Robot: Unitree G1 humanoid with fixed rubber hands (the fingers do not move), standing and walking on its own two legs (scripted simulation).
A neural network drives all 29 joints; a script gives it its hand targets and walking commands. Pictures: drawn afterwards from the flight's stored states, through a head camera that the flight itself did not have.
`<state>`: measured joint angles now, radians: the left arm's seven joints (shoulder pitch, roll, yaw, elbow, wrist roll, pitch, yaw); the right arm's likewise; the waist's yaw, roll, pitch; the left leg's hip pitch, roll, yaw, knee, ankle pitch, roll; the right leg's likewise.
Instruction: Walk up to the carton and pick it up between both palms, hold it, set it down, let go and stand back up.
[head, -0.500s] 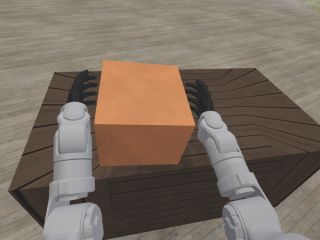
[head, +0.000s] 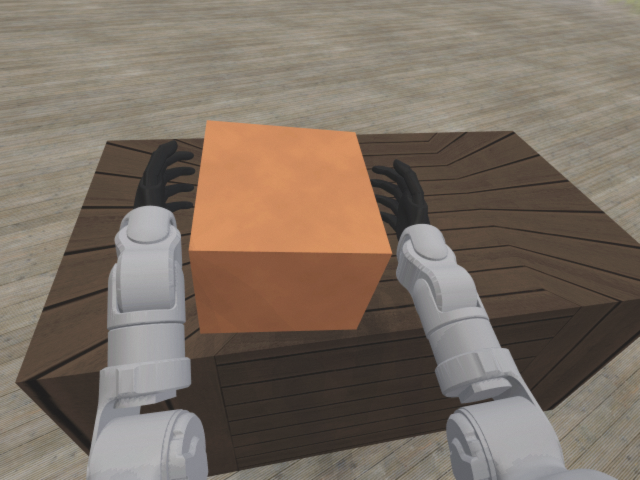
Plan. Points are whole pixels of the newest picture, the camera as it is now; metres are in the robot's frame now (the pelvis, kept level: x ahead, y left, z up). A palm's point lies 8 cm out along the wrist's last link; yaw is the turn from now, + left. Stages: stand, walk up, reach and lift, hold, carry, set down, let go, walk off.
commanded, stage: hold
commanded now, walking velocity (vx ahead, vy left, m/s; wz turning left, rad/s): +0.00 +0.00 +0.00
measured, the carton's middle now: (282, 226) +0.41 +0.02 +0.11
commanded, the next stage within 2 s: none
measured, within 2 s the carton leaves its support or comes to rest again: neither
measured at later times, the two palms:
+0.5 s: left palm (156, 209) +0.36 +0.16 +0.19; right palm (411, 223) +0.35 -0.14 +0.17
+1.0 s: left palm (157, 209) +0.36 +0.16 +0.19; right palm (411, 224) +0.35 -0.14 +0.16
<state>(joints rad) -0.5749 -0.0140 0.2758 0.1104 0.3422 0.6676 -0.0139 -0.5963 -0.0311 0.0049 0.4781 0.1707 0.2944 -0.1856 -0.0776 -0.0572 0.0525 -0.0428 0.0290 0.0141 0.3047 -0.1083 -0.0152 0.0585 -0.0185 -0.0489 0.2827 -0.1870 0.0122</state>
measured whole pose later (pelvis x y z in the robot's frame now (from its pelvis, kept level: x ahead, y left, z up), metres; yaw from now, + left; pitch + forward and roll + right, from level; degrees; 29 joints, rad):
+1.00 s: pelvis +0.00 +0.00 +0.00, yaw +0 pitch -9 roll +0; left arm -0.57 -0.01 0.28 0.11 0.35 0.67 -0.02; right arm -0.59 -0.03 0.01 0.48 0.18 0.28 -0.19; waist -0.08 -0.06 0.06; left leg -0.04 0.03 0.01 0.30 -0.11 -0.02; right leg 0.07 -0.01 -0.05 0.28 -0.19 0.01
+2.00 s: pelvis +0.00 +0.00 +0.00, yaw +0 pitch -9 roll +0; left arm -0.55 -0.02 0.27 0.08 0.35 0.67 -0.02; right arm -0.58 -0.04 0.03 0.46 0.19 0.28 -0.20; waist -0.08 -0.06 0.06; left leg -0.03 0.03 0.01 0.31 -0.12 -0.02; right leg 0.07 -0.01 -0.04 0.27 -0.19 0.01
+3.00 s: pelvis +0.00 +0.00 +0.00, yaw +0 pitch -9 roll +0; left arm -0.56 -0.02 0.27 0.10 0.35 0.66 -0.02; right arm -0.59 -0.04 0.02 0.48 0.18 0.28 -0.19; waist -0.08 -0.05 0.06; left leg -0.04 0.03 0.01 0.30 -0.12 -0.02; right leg 0.07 -0.01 -0.04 0.27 -0.18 0.01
